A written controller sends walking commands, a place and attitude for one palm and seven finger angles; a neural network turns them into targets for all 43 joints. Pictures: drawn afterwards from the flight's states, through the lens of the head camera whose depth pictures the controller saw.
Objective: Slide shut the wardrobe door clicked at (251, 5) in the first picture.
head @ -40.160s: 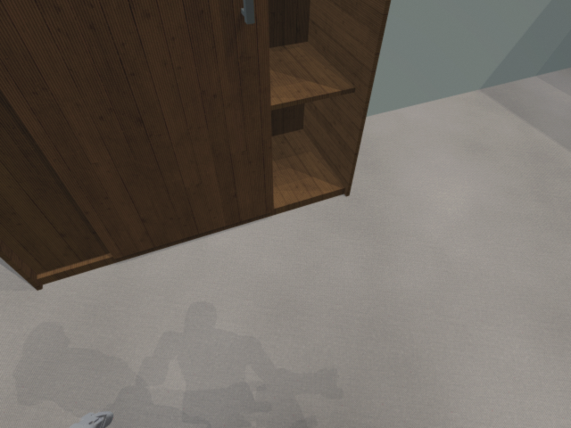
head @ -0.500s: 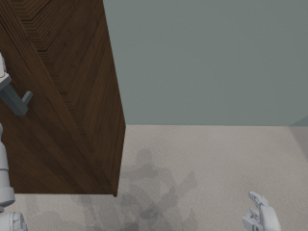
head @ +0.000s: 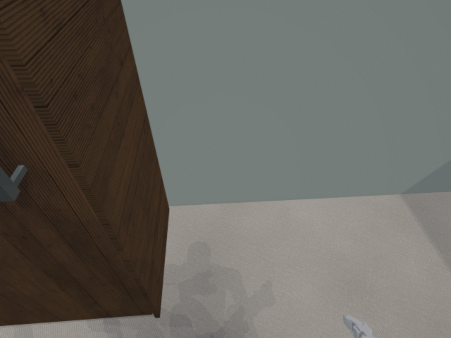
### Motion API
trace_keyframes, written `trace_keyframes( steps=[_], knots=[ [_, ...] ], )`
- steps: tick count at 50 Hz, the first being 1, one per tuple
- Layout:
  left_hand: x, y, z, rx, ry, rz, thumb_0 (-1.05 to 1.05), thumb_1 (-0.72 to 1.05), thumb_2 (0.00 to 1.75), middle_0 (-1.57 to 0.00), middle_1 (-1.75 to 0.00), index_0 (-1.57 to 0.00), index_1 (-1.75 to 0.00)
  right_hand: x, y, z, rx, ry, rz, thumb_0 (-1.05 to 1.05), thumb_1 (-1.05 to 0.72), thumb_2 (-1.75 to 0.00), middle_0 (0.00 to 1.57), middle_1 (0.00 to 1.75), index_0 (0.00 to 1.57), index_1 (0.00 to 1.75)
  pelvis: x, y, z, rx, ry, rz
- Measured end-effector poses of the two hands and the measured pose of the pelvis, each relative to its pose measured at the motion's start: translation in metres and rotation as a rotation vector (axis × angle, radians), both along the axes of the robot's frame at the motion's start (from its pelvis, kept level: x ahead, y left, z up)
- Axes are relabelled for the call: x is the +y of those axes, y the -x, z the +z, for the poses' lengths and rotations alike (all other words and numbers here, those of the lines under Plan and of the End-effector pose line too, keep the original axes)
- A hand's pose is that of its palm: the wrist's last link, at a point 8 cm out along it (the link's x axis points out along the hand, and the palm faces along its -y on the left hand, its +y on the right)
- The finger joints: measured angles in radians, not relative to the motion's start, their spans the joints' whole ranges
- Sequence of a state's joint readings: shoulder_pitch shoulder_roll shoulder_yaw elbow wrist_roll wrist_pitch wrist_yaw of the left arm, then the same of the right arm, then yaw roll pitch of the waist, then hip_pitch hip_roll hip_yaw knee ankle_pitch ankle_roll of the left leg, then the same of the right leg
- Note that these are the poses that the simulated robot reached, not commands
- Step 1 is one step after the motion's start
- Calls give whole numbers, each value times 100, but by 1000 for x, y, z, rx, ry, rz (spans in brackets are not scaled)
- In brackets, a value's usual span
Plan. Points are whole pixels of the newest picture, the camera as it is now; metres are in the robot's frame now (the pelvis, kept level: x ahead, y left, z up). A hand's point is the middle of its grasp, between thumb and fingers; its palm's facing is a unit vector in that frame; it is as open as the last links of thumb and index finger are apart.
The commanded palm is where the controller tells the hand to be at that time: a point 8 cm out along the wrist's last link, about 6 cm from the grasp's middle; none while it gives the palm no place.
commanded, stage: stop walking and hold the door there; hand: left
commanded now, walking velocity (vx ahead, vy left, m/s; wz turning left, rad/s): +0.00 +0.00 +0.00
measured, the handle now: out of the picture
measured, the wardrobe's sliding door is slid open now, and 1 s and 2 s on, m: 0.00 0.01 0.01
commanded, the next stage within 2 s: loosen the grip on the handle in 1.82 s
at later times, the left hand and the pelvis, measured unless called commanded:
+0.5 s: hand out of the picture +0.30 +0.36 +0.24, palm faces +0.65 -0.72 -0.24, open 6.3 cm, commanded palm +0.25 +0.40 +0.22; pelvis +0.00 +0.01 +0.00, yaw +2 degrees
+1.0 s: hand out of the picture +0.30 +0.36 +0.24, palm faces +0.52 -0.84 -0.18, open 6.2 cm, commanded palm +0.26 +0.39 +0.22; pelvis -0.05 +0.08 -0.02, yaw +4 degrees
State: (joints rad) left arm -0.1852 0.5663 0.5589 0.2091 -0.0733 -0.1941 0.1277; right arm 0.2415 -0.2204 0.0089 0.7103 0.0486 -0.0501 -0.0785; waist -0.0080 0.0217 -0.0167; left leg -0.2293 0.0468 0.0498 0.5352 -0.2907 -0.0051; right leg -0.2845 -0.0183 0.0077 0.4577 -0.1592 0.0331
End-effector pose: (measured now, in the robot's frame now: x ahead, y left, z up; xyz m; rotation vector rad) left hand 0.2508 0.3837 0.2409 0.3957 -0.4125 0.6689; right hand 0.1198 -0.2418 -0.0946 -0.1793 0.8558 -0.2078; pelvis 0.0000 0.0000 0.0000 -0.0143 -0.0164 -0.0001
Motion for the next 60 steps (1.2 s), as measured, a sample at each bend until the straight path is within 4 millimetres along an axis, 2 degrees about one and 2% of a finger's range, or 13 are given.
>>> trace_keyframes(
  steps=[13,20,25,31,38,42,46,54,60],
  knots=[
    [1,0,0,3,-7,7,-15,57,86,-46,-140,-36,-139,-17,-21,15,-53,45,-7,1,-91,-90,21,30,20,30,-2,-4,2,4,-1,-11],
    [1,0,0,4,-14,9,-17,56,86,-46,-140,-36,-139,-24,-23,16,-51,64,-10,1,-91,-90,21,30,20,30,-1,-3,1,12,4,3],
    [4,0,0,-6,-32,-17,-21,54,88,-46,-142,-35,-140,-20,-19,10,-20,87,1,1,-91,-90,21,30,20,30,11,5,-3,19,1,29],
    [10,-1,-1,-21,-47,-58,-25,53,89,-43,-147,-34,-140,6,-10,6,-11,74,18,1,-91,-90,20,30,20,30,28,16,-6,12,-30,32],
    [10,0,-2,-18,-20,-68,-18,58,90,-40,-148,-31,-138,46,-12,-12,-24,-14,88,1,-91,-90,21,30,20,30,39,24,-14,-2,-10,49],
    [13,-1,-3,-38,-21,-114,-21,56,89,-39,-152,-32,-138,62,-9,-14,13,7,130,1,-91,-90,21,30,20,30,53,33,-14,1,-36,78],
    [17,-2,-4,-63,-28,-173,-25,54,90,-37,-157,-32,-136,77,-10,-17,-11,35,120,1,-91,-90,21,30,20,30,73,43,-23,-10,-53,92],
    [12,-1,-4,-39,43,-210,-16,66,88,-41,-149,-26,-136,124,-5,-25,-19,-74,179,1,-91,-90,20,30,20,30,88,49,-16,-27,-15,80],
    [15,-2,-4,-49,64,-269,-14,67,85,-42,-147,-29,-137,140,0,-11,16,-35,178,1,-91,-90,21,30,20,30,106,44,-4,-17,-16,72]
  ],
)
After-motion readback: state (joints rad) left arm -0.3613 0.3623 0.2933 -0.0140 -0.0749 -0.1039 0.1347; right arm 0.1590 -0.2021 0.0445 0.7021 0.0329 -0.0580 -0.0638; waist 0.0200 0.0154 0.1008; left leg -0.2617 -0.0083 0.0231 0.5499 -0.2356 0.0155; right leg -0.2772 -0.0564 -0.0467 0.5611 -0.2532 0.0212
